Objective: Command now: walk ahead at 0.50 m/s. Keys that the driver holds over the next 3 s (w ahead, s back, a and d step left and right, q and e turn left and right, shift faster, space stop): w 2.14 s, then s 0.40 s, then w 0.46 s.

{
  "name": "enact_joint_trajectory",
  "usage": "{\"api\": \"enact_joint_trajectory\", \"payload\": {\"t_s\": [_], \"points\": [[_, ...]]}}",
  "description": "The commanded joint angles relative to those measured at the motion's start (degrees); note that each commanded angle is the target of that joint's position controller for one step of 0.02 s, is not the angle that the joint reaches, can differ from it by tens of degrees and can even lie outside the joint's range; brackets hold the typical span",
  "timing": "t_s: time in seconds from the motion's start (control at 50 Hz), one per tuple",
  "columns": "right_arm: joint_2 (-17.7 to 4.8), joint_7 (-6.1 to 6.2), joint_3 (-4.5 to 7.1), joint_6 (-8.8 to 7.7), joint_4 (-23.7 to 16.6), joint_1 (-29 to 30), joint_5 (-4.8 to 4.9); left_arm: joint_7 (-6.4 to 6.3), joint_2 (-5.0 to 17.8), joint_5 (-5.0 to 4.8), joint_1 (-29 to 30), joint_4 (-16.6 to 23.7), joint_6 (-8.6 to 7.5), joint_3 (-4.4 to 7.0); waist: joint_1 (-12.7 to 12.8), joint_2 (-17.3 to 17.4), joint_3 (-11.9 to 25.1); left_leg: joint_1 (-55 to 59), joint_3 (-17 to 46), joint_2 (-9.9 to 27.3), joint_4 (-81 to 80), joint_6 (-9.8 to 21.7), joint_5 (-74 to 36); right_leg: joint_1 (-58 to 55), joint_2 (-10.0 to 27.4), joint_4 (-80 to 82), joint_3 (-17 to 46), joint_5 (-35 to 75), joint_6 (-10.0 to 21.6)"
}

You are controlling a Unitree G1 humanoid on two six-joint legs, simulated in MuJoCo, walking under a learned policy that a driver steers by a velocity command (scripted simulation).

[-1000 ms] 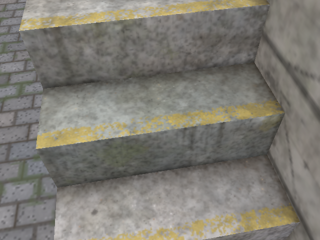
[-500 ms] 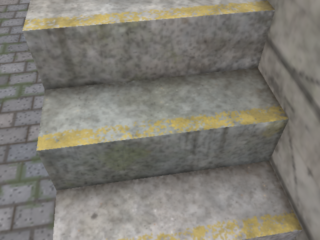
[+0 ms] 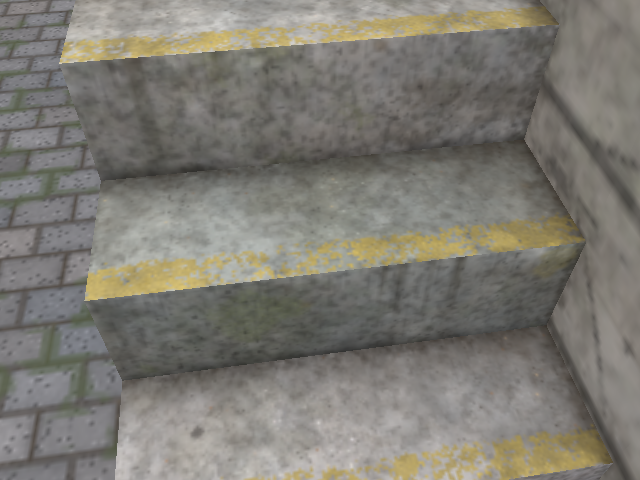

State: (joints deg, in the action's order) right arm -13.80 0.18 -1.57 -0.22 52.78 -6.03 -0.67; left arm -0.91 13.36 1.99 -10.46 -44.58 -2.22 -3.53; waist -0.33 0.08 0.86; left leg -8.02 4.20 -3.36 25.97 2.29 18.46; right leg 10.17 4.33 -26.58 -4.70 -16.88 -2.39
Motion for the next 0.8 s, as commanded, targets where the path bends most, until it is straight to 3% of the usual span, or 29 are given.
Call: {"api": "enact_joint_trajectory", "payload": {"t_s": [0.02, 0.18, 0.8], "points": [[-6.6, -0.12, 1.08, -0.95, -3.1, 3.0, -0.05, -0.28, 5.9, 0.04, 1.7, 4.4, -0.81, 1.35, 0.0, 0.4, 2.1, 0.8, 5.3, 6.3, -2.8, 3.8, -28.3, -0.2, 2.0, 3.5, 2.6, 9.3, 2.6], [-6.3, -0.38, 0.60, -1.23, -3.0, 4.2, -0.31, -0.11, 5.8, 0.23, 1.2, 4.9, -0.81, 1.31, 0.1, -0.2, 3.8, 1.8, 5.2, 6.7, -3.1, 3.0, -31.3, -1.8, 2.4, 4.4, 3.0, 12.4, 2.1], [-7.3, -1.11, -0.37, -1.67, -0.7, 6.7, -0.57, -0.17, 6.3, 0.54, 1.1, 4.6, -0.54, 1.18, 0.0, -0.1, 3.9, 1.5, 5.3, 7.7, -6.2, 1.8, -27.5, -3.3, 3.3, 7.4, 4.1, 13.9, 1.3]]}}
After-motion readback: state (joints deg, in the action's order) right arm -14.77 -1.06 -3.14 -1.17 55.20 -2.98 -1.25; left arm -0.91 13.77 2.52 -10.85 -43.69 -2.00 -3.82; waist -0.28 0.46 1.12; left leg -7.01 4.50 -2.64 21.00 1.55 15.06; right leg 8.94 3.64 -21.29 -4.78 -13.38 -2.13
